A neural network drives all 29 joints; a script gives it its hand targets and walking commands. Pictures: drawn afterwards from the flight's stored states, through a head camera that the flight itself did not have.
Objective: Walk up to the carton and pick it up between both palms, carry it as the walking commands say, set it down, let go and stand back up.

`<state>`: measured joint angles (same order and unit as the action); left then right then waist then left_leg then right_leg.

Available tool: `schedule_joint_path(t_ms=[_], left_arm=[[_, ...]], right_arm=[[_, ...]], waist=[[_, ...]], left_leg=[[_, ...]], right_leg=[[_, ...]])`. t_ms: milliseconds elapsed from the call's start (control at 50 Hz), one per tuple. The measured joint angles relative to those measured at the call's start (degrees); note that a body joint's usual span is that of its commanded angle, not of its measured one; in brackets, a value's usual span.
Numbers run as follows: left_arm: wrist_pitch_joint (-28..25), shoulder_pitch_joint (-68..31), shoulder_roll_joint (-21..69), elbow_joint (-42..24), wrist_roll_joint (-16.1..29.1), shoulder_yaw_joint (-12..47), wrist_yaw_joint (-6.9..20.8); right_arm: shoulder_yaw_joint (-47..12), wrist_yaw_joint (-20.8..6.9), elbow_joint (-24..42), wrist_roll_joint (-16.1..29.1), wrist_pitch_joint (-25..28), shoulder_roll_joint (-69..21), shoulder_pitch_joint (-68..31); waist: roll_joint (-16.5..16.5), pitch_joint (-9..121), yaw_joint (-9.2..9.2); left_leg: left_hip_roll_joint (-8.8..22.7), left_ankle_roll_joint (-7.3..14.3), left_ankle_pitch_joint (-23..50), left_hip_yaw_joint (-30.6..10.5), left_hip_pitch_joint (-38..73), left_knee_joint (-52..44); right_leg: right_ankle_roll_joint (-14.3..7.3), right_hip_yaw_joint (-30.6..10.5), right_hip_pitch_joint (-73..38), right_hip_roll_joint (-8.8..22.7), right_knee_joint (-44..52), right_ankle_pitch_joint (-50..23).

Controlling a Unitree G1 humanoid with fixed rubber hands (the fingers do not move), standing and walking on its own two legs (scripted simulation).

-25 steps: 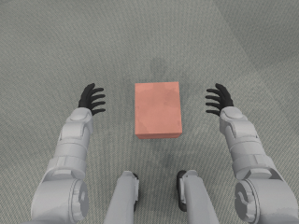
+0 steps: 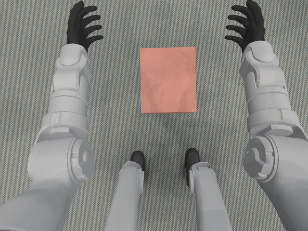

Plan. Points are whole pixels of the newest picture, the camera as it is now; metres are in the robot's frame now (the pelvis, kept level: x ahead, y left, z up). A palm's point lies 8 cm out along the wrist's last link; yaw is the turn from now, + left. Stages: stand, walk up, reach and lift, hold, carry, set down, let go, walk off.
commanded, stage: reach and lift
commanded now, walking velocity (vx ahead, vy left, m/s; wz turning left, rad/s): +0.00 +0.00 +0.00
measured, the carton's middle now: (166, 84) +0.52 -0.02 -0.55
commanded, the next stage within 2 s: none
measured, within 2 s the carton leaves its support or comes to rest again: neither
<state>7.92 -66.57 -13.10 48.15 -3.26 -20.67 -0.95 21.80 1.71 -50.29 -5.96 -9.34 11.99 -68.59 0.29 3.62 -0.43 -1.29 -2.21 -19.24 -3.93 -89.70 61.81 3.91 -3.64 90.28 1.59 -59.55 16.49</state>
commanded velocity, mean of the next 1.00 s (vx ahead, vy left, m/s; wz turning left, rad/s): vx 0.00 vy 0.00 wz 0.00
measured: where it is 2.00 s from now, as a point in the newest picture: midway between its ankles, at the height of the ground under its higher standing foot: (164, 176)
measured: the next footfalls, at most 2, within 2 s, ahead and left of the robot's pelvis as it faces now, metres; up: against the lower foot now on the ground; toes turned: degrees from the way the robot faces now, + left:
none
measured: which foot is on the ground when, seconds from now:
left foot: down 0.00-1.00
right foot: down 0.00-1.00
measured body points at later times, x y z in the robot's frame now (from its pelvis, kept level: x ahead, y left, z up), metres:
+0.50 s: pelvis -0.02 -0.01 -0.10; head +0.32 -0.01 +0.19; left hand +0.53 +0.20 -0.23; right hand +0.53 -0.18 -0.24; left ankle +0.05 +0.13 -0.62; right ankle +0.07 -0.16 -0.62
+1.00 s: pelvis -0.04 -0.01 -0.22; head +0.33 +0.00 +0.04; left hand +0.53 +0.20 -0.36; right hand +0.54 -0.18 -0.37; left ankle +0.05 +0.13 -0.62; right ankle +0.07 -0.16 -0.62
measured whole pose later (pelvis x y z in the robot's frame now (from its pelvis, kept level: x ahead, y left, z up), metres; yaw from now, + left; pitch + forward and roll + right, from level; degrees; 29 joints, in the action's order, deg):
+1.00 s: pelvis -0.04 -0.01 -0.22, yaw +0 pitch +48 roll +0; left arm 6.5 -80.3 -19.9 57.9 5.3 -13.2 -4.8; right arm 12.8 6.3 -58.5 3.9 -7.7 18.2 -81.2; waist -0.5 -6.5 -0.5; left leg -3.4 -4.5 -33.2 -4.5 -126.9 112.4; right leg 6.2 -6.6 128.1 -2.7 -110.7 30.3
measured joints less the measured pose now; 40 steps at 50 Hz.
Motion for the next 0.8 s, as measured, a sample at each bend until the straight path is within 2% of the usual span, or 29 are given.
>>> schedule_joint_path(t_ms=[140, 300, 460, 600, 800], left_arm=[[-0.6, 3.54, 3.33, -3.62, -2.14, -1.11, -0.26], [-1.53, 0.82, 2.48, 0.4, -2.31, -2.64, -0.62], [-0.23, -4.42, -1.16, 1.62, 0.05, -0.54, -1.37], [1.27, -6.41, -4.05, 1.18, 4.91, 2.62, -2.18], [0.52, -10.69, -5.54, 7.96, 6.54, 4.08, -1.74]], right_arm=[[1.45, -1.89, 1.43, -1.21, 2.02, -1.3, 4.38], [2.03, -0.65, -0.32, -1.99, 2.74, -1.23, 1.64], [-0.72, 2.01, -1.16, 1.03, 0.71, 0.61, -3.66], [-5.08, 4.07, -0.19, 5.65, -1.19, 3.13, -5.11], [-6.67, 4.09, -5.18, 6.49, -0.61, 4.47, -9.31]], waist=[[0.48, 1.72, -0.15], [0.03, 2.45, -0.56], [-0.88, -0.57, -0.57], [-0.54, -2.17, -0.61], [-0.37, -4.45, -0.29]], left_leg=[[-0.09, 0.25, -0.21, -0.28, -2.2, -0.05], [-0.04, -0.21, -2.75, -0.02, -9.74, 8.16], [-0.2, -1.34, -6.59, -0.58, -19.92, 21.61], [-0.83, -1.9, -9.57, -0.58, -26.46, 31.84], [-1.35, -2.1, -12.16, -0.21, -32.57, 41.66]], right_leg=[[0.24, -0.22, 1.83, -0.27, 0.6, 0.03], [0.4, -0.98, 9.91, -1.11, -8.15, 2.57], [0.26, -1.2, 20.51, -2.36, -22.0, 6.32], [0.6, -1.87, 27.39, -3.04, -32.66, 9.36], [1.53, -2.86, 33.67, -3.92, -42.55, 11.84]])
